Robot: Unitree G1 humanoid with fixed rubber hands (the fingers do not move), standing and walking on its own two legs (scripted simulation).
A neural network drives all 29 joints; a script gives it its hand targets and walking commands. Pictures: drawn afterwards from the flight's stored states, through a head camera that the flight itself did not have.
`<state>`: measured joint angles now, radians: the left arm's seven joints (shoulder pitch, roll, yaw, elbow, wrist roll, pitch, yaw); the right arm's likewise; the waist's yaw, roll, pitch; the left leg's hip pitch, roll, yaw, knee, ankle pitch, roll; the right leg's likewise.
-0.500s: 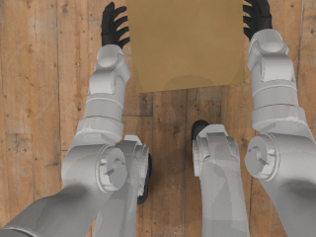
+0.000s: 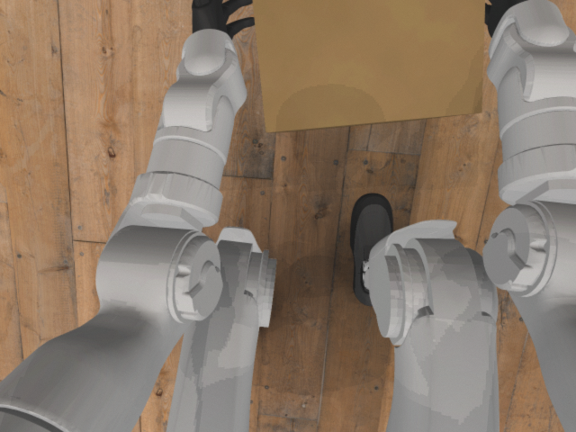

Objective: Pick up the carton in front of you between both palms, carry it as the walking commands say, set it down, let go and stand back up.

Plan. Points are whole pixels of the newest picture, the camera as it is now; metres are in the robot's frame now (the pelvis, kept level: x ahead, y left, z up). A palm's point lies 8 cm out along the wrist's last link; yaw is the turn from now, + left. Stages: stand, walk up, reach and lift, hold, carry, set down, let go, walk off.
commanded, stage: set down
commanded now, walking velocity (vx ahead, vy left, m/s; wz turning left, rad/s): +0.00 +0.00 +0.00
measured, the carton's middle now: (352, 44) +0.51 -0.12 -0.25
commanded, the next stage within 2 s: none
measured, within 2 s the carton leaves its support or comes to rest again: rests again in 0.12 s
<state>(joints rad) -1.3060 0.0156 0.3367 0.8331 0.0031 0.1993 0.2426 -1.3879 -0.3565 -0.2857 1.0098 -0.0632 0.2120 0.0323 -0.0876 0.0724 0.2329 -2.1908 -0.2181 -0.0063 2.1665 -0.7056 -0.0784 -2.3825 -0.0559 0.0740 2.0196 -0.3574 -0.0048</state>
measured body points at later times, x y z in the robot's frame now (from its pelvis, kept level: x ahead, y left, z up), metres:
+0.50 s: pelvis -0.01 +0.00 -0.01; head +0.35 -0.07 +0.25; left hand +0.54 +0.04 -0.18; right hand +0.52 -0.27 -0.19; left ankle +0.08 +0.12 -0.35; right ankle +0.16 -0.14 -0.35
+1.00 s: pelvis -0.01 +0.00 -0.01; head +0.36 -0.06 +0.22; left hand +0.54 +0.06 -0.20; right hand +0.49 -0.31 -0.22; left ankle +0.08 +0.12 -0.35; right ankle +0.16 -0.14 -0.35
